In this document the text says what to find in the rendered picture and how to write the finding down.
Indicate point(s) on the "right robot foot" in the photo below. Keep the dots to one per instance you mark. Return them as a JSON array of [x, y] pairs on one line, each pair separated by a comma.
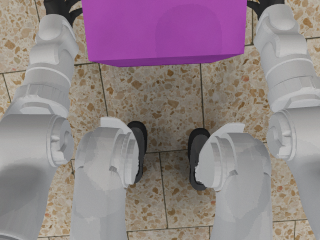
[[196, 141]]

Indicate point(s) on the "robot right shin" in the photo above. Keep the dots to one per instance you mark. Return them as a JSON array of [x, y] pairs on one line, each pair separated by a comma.
[[232, 127]]

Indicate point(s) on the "robot left hand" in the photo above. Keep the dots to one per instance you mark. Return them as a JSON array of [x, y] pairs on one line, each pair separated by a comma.
[[62, 7]]

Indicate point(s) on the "robot left forearm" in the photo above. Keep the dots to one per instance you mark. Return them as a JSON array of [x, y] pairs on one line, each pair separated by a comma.
[[48, 76]]

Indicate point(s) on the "right robot upper arm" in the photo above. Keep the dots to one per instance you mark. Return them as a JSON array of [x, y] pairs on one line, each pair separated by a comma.
[[294, 136]]

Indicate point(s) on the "left robot upper arm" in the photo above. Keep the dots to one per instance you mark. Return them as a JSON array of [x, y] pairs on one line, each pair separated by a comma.
[[32, 147]]

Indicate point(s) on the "robot right forearm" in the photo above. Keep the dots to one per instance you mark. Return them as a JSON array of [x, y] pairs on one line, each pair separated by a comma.
[[284, 57]]

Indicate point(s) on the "carton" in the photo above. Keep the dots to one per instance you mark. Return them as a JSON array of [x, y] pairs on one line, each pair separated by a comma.
[[136, 33]]

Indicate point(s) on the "robot right hand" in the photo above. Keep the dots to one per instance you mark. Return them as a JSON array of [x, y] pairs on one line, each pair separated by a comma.
[[262, 5]]

